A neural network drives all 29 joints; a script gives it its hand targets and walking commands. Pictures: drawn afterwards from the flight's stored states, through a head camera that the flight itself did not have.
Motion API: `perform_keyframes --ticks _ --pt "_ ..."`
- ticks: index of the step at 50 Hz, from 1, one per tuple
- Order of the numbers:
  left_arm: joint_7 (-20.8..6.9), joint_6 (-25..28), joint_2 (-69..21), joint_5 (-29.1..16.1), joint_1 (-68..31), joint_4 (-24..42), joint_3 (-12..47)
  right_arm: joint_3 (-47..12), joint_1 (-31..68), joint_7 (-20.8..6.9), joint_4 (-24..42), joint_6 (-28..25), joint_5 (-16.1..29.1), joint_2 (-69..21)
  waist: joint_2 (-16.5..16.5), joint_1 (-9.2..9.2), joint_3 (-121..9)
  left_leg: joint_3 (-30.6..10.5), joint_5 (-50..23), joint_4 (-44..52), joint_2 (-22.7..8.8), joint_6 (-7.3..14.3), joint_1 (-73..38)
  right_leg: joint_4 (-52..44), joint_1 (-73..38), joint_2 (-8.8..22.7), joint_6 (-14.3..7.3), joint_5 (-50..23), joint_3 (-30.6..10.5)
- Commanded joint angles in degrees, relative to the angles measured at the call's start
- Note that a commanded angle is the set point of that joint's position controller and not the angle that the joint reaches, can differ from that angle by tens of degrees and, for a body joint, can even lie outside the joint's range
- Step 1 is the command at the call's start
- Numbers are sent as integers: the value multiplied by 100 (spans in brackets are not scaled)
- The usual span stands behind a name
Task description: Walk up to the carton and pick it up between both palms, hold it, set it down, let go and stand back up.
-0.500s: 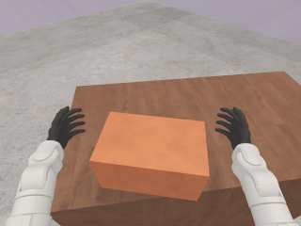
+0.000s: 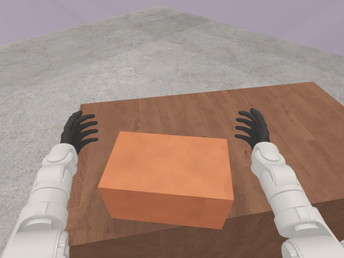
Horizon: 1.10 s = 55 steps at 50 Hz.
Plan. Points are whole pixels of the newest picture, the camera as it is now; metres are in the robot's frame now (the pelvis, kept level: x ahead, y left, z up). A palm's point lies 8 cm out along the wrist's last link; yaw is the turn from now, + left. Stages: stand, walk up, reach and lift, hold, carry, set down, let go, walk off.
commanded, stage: reach and lift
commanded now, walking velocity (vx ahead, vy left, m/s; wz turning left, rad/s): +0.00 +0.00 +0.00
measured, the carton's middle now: (169, 178) +0.36 +0.00 -0.03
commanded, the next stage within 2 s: none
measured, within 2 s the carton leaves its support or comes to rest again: neither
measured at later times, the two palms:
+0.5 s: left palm (84, 171) +0.38 +0.23 +0.01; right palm (250, 163) +0.35 -0.21 +0.03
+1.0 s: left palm (91, 170) +0.38 +0.21 +0.01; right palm (245, 164) +0.35 -0.20 +0.02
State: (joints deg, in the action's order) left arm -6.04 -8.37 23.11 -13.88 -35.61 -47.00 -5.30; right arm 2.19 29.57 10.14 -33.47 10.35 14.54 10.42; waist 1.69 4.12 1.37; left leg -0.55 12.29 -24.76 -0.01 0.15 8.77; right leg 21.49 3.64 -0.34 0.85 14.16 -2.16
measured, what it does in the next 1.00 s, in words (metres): stands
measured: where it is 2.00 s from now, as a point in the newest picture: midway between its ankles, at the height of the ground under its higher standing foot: outside the picture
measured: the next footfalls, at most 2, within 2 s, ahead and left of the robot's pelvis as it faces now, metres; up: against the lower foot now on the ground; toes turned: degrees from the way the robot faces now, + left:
none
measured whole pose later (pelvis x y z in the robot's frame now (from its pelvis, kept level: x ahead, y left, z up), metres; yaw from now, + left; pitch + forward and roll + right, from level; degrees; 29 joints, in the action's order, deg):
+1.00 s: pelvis +0.00 +0.00 -0.01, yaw +0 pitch +15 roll -1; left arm -3.9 23.3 17.9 -13.0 -37.4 -73.2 -0.1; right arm -3.3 31.7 10.5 -60.2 -20.4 15.8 7.6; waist 1.7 4.5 -11.0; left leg -0.5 10.4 -27.7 0.1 0.1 32.2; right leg 27.3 28.4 -0.3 0.8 13.8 -2.2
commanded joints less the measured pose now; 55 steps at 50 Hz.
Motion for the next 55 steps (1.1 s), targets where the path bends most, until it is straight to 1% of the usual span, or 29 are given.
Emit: perform_keyframes --ticks 1,2,4,5,6,7,8,10,11,14,15,18,20,21,22,25,30,32,33,35,39,42,45,46,49,50,52,54,55 --pt "-25 1178 441 352 -2167 -213 16 -251 1599 -76 -407 -956 -29 307 -582 -84 -1781 -40 -2288 106 -59 -168 -1257 -359 1141 -96 -72 -1997 364" --pt "18 1378 429 267 -2329 -105 105 -187 1726 -63 -321 -1127 -57 323 -655 -46 -2053 -50 -2368 55 -61 -203 -1336 -345 1180 -109 -91 -1956 396" --pt "50 1730 390 142 -2534 -377 321 -165 1911 -110 -565 -1400 -70 346 -731 86 -2094 -124 -2255 -28 -93 -227 -1208 -257 1429 -90 -138 -1642 404" --pt "83 1858 345 55 -2461 -369 432 -224 1871 -122 -516 -1519 -34 362 -755 79 -2191 -134 -2271 -56 -114 -247 -1265 -238 1529 -92 -155 -1564 428" --pt "107 2005 301 12 -2519 -638 535 -192 1896 -140 -763 -1616 -43 355 -783 138 -2278 -178 -2085 -111 -134 -236 -1151 -208 1735 -79 -180 -1341 420" --pt "113 2108 327 -51 -2610 -907 534 -302 2005 -167 -827 -1692 29 305 -713 67 -2239 -138 -1922 -142 -124 -200 -931 -159 1766 -31 -178 -1197 391" --pt "115 2180 231 -41 -2459 -1355 597 -379 1874 -200 -1243 -1759 68 259 -724 91 -2121 -162 -1828 -201 -131 -187 -852 -101 1968 -28 -200 -1085 407" --pt "114 2366 165 -58 -2364 -1772 641 -453 1807 -218 -1607 -1939 121 287 -650 75 -2055 -146 -1660 -277 -135 -155 -690 -52 2153 -2 -206 -962 409" --pt "118 2503 197 -73 -2432 -1829 625 -522 1871 -205 -1647 -2049 159 260 -586 27 -2182 -137 -1559 -360 -133 -115 -543 -4 2241 15 -191 -924 390" --pt "166 2874 181 -154 -2724 -2054 704 -546 2006 -188 -2153 -2386 224 224 -568 59 -2397 -156 -1492 -627 -134 -125 -270 186 2586 39 -176 -881 380" --pt "165 3001 109 -190 -2904 -2144 805 -460 2094 -170 -2397 -2506 162 198 -600 174 -2495 -159 -1417 -736 -128 -135 -137 237 2792 55 -165 -863 394" --pt "239 3313 152 -309 -3052 -1885 838 -416 2097 -141 -2426 -2849 228 238 -744 222 -3406 -169 -1649 -993 -136 -210 -119 408 3118 49 -159 -977 437" --pt "265 3462 135 -359 -3052 -1693 871 -561 2039 -168 -2422 -3014 365 188 -868 194 -3948 -175 -2165 -1165 -107 -279 -267 513 3221 30 -129 -1220 446" --pt "275 3504 167 -302 -3016 -1727 772 -550 2038 -174 -2477 -3083 338 207 -914 148 -4153 -158 -2318 -1239 -103 -302 -332 542 3321 14 -120 -1248 447" --pt "266 3516 166 -276 -2983 -1764 758 -523 2018 -154 -2554 -3146 327 252 -882 203 -4251 -149 -2416 -1305 -90 -307 -325 561 3316 -2 -113 -1381 443" --pt "209 3492 86 -98 -2540 -1921 669 -821 1793 -166 -2658 -3279 450 217 -883 107 -4200 -109 -2884 -1381 -39 -322 -433 575 3156 -24 -70 -1769 432" --pt "149 3399 -24 27 -2338 -1955 573 -899 1838 -140 -2556 -3385 548 149 -736 33 -3711 -81 -2592 -1244 -21 -269 -230 453 2996 -26 -35 -1693 401" --pt "125 3369 -85 73 -2236 -1971 588 -896 1733 -109 -2596 -3390 517 87 -725 66 -3487 -72 -2623 -1216 6 -267 -174 433 2923 -14 -43 -1880 389" --pt "121 3366 -141 68 -2298 -1998 565 -925 1848 -111 -2547 -3381 516 3 -627 27 -3469 -77 -2476 -1193 -11 -237 -115 430 2929 -17 -40 -1759 398" --pt "153 3404 -259 79 -2380 -1917 602 -915 1877 -113 -2580 -3365 533 -126 -695 50 -3411 -82 -2307 -1154 -23 -234 -42 434 3011 -4 -78 -1580 400" --pt "173 3429 -481 192 -2365 -1922 541 -791 1879 -109 -2545 -3344 332 -379 -639 70 -3244 -96 -2086 -1086 -49 -207 60 375 3078 21 -94 -1320 392" --pt "250 3482 -612 348 -2453 -1653 495 -587 1882 -77 -2498 -3401 175 -454 -782 147 -3418 -138 -2097 -1070 -67 -255 26 398 3157 -2 -134 -1289 432" --pt "291 3469 -781 513 -2523 -1713 397 -510 1954 -79 -2686 -3357 19 -610 -748 131 -3217 -122 -1893 -1024 -96 -216 64 373 3249 -9 -140 -1056 432" --pt "290 3482 -846 507 -2505 -1750 411 -492 1965 -78 -2548 -3340 -29 -733 -721 118 -3232 -128 -1821 -1009 -93 -203 104 363 3221 -5 -135 -969 405" --pt "232 3559 -1163 663 -2360 -1736 397 -560 1758 -83 -2556 -3395 -191 -1180 -741 96 -3211 -127 -1954 -1041 -93 -207 100 362 3145 37 -129 -1128 371" --pt "233 3589 -1278 721 -2411 -1607 429 -463 1765 -110 -2575 -3417 -253 -1221 -831 161 -3279 -145 -2010 -991 -98 -245 23 360 3162 23 -149 -1121 423" --pt "172 3626 -1407 863 -2439 -1630 366 -342 1774 -164 -2610 -3458 -483 -1328 -868 202 -3198 -156 -2019 -986 -107 -262 -51 314 3145 52 -150 -1103 410" --pt "81 3654 -1643 1121 -2368 -1735 217 -330 1742 -245 -2623 -3493 -768 -1615 -774 111 -3066 -106 -2022 -907 -113 -247 -63 270 2980 51 -150 -1099 433" --pt "50 3676 -1746 1227 -2464 -1674 184 -229 1732 -303 -2690 -3518 -900 -1694 -860 155 -3059 -125 -1990 -838 -119 -247 -119 248 2930 72 -169 -1051 446"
